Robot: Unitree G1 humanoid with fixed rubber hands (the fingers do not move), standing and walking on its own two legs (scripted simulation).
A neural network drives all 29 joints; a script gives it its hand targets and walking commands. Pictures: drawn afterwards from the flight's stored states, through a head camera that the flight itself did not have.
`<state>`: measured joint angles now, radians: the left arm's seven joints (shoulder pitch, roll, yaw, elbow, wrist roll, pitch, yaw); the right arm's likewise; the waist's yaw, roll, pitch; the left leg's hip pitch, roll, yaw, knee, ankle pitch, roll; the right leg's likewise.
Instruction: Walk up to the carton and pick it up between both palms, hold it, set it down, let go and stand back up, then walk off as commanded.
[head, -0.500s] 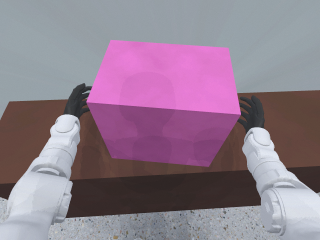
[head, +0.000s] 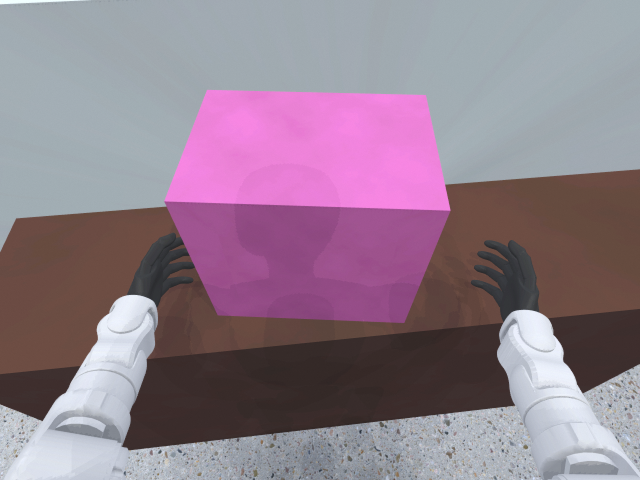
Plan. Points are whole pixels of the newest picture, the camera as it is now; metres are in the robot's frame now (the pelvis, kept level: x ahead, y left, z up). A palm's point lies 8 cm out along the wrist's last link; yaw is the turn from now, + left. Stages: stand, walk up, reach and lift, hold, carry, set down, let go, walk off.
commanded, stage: set down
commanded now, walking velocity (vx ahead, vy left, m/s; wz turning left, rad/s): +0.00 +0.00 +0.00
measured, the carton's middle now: (312, 214) +0.49 +0.02 +0.02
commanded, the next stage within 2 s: none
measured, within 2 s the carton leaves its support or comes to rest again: neither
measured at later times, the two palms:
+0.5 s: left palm (133, 337) +0.31 +0.25 +0.00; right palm (539, 350) +0.27 -0.25 +0.02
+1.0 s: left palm (127, 382) +0.26 +0.25 -0.01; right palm (552, 400) +0.21 -0.24 +0.01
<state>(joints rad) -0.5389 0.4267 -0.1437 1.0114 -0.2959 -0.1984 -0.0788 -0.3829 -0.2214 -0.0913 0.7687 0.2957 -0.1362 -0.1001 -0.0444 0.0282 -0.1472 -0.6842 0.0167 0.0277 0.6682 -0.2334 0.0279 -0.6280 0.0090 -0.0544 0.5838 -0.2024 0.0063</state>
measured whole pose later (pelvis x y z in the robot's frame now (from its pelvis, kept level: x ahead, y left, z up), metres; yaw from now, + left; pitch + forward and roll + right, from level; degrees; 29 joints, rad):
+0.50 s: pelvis +0.00 +0.00 +0.01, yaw -1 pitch +9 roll -1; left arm -0.27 0.46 -0.11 0.82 -0.30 -0.17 -0.11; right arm -0.11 -0.22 -0.03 0.55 0.30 -0.12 -0.11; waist -0.04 -0.02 -0.12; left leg -0.55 0.01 0.05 0.61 -0.22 0.03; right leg -0.52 0.00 -0.03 0.57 -0.21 0.01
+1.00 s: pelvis +0.00 -0.01 +0.01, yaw -1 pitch +4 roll +0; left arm -0.03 0.46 -0.10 0.68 -0.30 -0.20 -0.11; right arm 0.13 -0.20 0.01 0.37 0.30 -0.12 -0.14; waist -0.04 -0.02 -0.08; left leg -0.43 0.00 0.06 0.57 -0.22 0.03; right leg -0.42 0.00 -0.01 0.56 -0.22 0.01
